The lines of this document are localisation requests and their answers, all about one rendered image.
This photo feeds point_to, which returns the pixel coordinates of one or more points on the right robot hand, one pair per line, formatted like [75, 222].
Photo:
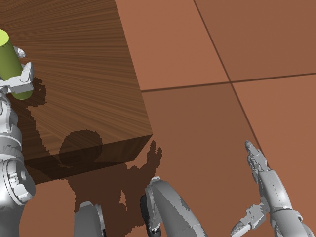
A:
[273, 194]

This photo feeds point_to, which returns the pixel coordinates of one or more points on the right robot arm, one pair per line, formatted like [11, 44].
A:
[288, 223]

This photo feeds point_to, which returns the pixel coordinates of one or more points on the left robot hand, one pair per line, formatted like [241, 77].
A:
[21, 83]

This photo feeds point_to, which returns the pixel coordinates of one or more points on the left robot arm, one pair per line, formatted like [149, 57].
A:
[16, 185]

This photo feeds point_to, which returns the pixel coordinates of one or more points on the right robot foot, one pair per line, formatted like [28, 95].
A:
[145, 215]

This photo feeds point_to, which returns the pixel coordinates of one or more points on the can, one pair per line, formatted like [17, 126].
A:
[10, 65]

